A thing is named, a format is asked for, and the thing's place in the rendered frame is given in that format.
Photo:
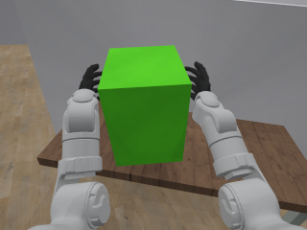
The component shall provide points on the carton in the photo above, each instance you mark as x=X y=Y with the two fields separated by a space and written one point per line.
x=145 y=96

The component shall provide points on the robot left upper arm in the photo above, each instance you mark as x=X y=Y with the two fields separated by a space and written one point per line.
x=78 y=206

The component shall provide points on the robot right hand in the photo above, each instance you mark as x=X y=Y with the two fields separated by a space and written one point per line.
x=201 y=81

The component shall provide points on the table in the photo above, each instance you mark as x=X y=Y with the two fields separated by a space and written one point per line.
x=274 y=150

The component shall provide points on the right robot forearm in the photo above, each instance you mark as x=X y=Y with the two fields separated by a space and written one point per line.
x=231 y=157

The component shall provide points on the robot right upper arm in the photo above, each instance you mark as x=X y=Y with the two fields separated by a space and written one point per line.
x=250 y=205

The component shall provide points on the left robot forearm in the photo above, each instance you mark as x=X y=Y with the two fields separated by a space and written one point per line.
x=80 y=156

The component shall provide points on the robot left hand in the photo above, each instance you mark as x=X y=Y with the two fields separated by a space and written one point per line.
x=88 y=78

